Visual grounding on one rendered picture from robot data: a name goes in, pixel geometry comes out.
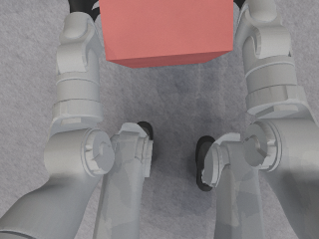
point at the robot left hand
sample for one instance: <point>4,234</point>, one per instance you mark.
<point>85,6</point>

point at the right robot upper arm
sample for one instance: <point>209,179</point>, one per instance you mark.
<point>286,152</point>

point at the robot left forearm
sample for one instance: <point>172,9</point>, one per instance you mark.
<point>78,82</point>

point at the left robot upper arm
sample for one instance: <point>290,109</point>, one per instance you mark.
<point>75,161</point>

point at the carton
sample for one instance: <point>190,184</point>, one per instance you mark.
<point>158,33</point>

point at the robot right hand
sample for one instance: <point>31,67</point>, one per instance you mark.
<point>239,3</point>

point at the robot left shin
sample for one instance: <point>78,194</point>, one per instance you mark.
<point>126,126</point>

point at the robot right forearm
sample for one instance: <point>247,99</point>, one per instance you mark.
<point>268,62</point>

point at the robot right thigh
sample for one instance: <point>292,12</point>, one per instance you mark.
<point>239,213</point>

